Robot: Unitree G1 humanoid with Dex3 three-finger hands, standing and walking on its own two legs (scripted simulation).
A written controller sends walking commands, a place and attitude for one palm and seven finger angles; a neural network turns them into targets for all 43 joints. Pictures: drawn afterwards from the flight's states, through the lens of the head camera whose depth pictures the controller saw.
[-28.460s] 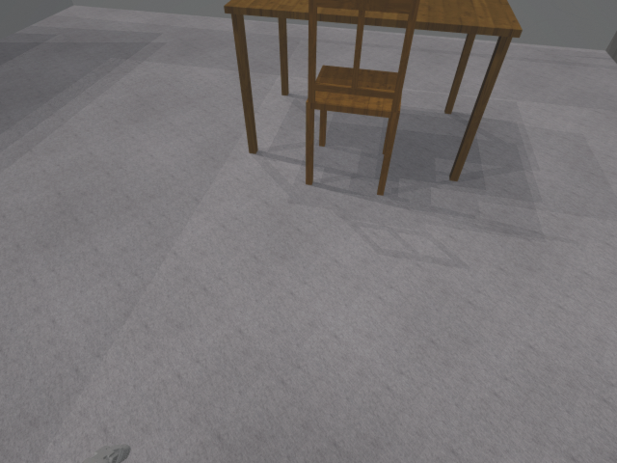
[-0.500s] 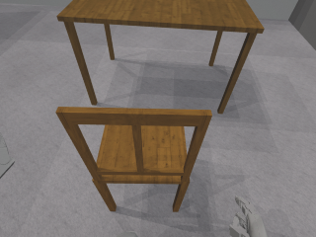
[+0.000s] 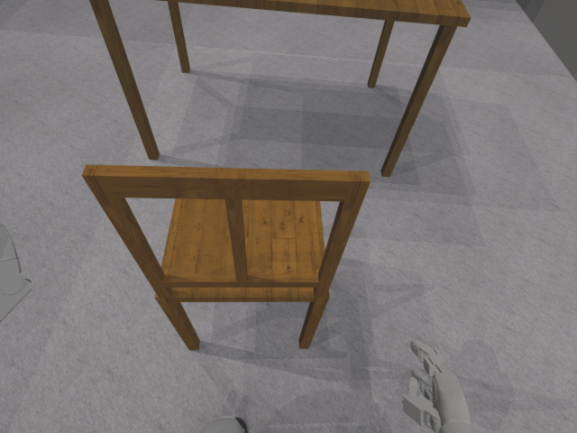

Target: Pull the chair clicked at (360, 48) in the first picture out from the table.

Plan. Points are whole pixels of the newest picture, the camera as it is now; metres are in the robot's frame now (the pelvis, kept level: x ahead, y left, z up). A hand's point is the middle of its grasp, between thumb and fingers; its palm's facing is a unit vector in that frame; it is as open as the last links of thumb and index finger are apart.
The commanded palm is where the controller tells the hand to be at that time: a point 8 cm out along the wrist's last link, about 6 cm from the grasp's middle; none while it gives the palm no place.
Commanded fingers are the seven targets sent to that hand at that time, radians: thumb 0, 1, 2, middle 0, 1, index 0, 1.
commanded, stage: step back with the hand held close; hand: left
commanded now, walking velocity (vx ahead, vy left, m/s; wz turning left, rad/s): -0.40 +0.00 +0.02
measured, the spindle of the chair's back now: (238, 244) +0.42 +0.13 -0.08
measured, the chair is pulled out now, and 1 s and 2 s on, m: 0.64 0.64 0.64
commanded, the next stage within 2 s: stop stepping back and stand still in 0.08 s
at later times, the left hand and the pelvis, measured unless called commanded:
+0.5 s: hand out of the picture +0.08 +0.23 +0.17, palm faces +0.47 -0.80 -0.38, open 7.4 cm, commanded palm +0.03 +0.27 +0.18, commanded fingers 0.00 0.90 0.90 -0.20 -0.30 -0.20 -0.30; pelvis -0.10 -0.03 +0.00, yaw +2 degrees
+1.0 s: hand out of the picture +0.02 +0.24 +0.17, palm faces +0.44 -0.76 -0.48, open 7.4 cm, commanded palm -0.02 +0.28 +0.18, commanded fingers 0.00 0.90 0.90 -0.20 -0.30 -0.20 -0.30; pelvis -0.15 -0.02 +0.00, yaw +2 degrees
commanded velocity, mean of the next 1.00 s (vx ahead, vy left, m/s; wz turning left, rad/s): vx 0.07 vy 0.01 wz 0.01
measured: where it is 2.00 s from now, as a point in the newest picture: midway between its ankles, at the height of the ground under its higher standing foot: outside the picture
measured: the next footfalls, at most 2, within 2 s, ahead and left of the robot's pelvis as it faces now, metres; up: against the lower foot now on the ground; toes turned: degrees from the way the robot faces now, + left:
right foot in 0.02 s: -0.03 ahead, -0.16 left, +0.00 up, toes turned -1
left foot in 0.30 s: -0.01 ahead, +0.08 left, +0.00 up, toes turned +0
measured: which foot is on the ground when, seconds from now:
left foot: down 0.00-0.12, up 0.14-0.28, down 0.30-0.92, up 0.94-1.00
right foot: up 0.00-0.00, down 0.02-0.72, up 0.74-0.88, down 0.90-1.00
